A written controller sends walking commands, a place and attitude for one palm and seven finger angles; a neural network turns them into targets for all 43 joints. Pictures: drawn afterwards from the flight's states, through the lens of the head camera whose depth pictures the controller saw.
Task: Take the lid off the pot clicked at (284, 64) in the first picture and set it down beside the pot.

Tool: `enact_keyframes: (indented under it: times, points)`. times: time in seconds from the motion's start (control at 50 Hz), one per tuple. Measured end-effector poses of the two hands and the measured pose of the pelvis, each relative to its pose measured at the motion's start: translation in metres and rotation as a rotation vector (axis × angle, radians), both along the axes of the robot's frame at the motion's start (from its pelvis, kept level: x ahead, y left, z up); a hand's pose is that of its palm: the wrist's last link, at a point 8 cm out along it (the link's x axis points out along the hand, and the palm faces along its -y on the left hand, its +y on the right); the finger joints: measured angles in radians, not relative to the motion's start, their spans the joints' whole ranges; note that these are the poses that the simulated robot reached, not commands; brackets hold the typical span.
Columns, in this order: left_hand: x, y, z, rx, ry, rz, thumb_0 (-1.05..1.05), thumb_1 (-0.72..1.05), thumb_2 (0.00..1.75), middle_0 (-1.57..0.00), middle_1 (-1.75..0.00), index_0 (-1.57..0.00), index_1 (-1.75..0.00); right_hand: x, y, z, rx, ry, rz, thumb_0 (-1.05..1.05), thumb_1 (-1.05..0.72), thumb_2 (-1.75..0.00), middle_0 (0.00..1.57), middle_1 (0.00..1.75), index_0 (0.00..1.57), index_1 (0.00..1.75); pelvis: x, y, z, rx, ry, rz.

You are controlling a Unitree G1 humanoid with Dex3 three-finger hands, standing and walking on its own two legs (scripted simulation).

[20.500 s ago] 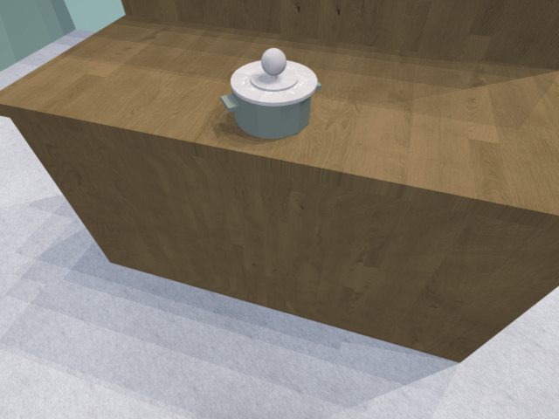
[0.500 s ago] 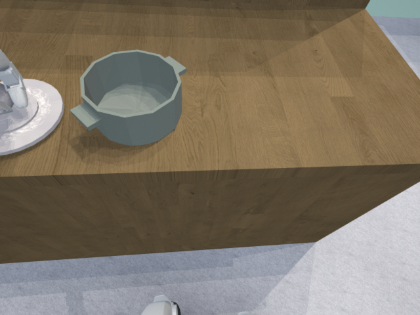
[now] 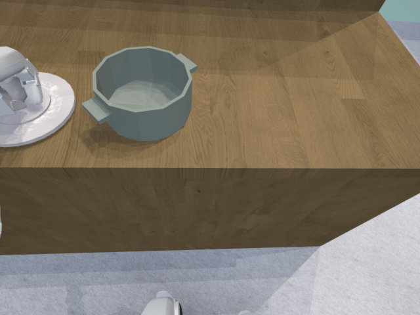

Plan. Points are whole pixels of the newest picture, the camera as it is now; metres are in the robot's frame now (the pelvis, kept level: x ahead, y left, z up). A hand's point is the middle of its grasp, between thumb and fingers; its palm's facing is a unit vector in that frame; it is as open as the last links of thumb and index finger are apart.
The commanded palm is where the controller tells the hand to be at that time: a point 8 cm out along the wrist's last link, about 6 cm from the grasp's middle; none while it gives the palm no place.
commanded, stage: open the fingers wide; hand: left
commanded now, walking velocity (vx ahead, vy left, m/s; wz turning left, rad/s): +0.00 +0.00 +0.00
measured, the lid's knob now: (10, 89) +0.51 +0.35 +0.11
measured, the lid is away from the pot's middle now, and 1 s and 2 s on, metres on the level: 0.24 0.24 0.24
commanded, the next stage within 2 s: raise the empty hand in 0.72 s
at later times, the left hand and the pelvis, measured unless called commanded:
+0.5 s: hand (4, 103) +0.46 +0.34 +0.12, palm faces -0.40 -0.13 -0.91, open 9.8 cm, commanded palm +0.48 +0.33 +0.18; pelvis +0.00 +0.00 +0.00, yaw +0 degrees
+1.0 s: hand out of the picture +0.46 +0.34 +0.13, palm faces -0.38 -0.09 -0.92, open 11.0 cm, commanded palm +0.48 +0.33 +0.20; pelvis +0.00 +0.01 +0.01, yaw +1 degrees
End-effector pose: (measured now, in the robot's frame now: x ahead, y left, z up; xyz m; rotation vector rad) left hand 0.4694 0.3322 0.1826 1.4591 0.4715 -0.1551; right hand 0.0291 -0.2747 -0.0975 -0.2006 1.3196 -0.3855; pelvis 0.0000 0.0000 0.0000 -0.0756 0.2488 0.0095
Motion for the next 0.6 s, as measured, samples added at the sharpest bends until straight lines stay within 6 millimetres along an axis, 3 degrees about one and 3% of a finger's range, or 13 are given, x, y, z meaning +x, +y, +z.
enact_keyframes:
  times: [0.18, 0.38, 0.6]
  points:
    - [0.0, -0.001, -0.001, 0.007, 0.009, -0.004, -0.01, 0.28, 0.88, -0.37, -0.78, -0.86, -1.03, 0.01, 0.002, -0.001, 0.004, -0.014, 0.012, 0.0, -0.9, -0.9, 0.2, 0.3, 0.21, 0.3, 0.001, 0.0, -0.001, 0.001, 0.0, 0.001]
    - [-0.001, 0.004, -0.006, 0.006, 0.023, 0.004, 0.0, 0.11, 0.87, -0.41, -0.75, -0.64, -0.85, -0.005, 0.002, 0.0, 0.003, 0.035, -0.011, 0.0, -0.9, -0.9, 0.2, 0.3, 0.21, 0.3, 0.003, 0.0, 0.001, 0.0, 0.001, 0.0]
    - [-0.004, 0.009, -0.008, 0.014, 0.027, -0.004, 0.0, -0.06, 0.84, -0.44, -0.71, -0.49, -0.74, -0.013, 0.002, 0.002, -0.008, 0.06, -0.017, 0.0, -0.9, -0.9, 0.2, 0.3, 0.21, 0.3, 0.002, 0.003, 0.002, -0.006, -0.002, 0.004]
